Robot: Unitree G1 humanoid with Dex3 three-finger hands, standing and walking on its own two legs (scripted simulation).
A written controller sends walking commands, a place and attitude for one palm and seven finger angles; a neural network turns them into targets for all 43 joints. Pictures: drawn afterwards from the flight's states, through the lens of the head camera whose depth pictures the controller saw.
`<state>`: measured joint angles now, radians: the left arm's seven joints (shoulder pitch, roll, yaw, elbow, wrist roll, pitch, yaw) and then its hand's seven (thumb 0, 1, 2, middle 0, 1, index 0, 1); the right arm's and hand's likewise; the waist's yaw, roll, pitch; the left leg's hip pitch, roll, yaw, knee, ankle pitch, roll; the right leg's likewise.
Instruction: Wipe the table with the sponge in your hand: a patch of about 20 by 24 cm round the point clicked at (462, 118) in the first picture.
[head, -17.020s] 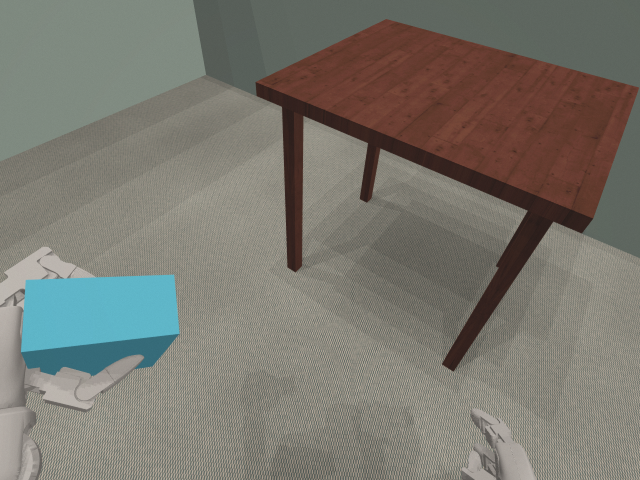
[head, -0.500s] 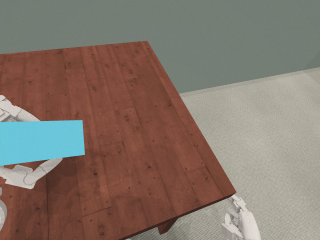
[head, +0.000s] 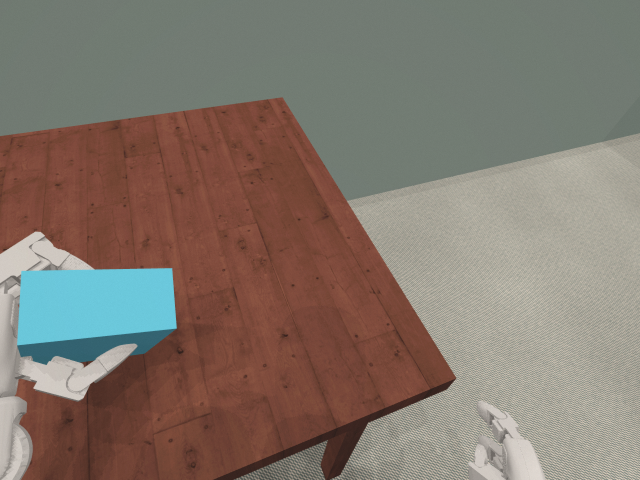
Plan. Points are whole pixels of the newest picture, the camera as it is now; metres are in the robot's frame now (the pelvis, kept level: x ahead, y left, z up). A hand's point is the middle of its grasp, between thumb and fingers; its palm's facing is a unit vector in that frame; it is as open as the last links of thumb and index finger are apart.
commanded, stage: look again from close up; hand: left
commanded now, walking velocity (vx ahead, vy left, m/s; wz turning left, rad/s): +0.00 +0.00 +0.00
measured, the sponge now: (115, 319) +0.22 +0.23 +0.14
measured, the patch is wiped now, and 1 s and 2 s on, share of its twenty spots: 0.00 0.00 0.00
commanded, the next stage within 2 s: shuffle to correct the standing spot in 0.08 s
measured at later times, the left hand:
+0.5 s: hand (97, 316) +0.22 +0.23 +0.16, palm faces +0.37 -0.84 -0.39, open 9.5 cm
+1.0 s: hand (65, 364) +0.17 +0.23 +0.17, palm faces +0.34 -0.85 -0.40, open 9.5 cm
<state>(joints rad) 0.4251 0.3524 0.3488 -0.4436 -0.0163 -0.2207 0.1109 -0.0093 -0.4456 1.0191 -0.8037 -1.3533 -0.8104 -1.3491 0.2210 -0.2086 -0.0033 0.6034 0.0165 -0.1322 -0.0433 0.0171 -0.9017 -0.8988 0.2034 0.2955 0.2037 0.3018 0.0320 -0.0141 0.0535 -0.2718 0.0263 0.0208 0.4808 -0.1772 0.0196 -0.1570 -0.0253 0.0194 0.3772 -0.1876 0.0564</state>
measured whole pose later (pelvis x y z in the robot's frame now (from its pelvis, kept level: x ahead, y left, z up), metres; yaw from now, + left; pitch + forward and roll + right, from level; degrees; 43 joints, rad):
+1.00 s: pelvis -0.07 -0.02 +0.00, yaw -2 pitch +1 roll -3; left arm 0.43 0.43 0.46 -0.60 -0.04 -0.31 0.11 -0.01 -0.45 1.02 -0.80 -1.35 -0.81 -1.35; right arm 0.16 -0.12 -0.01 0.63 -0.03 -0.18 -0.04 0.02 -0.90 -0.90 0.20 0.30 0.20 0.30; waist 0.02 -0.07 0.15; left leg -0.39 0.06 -0.01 0.51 -0.15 0.01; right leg -0.50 0.05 0.03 1.04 -0.47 -0.01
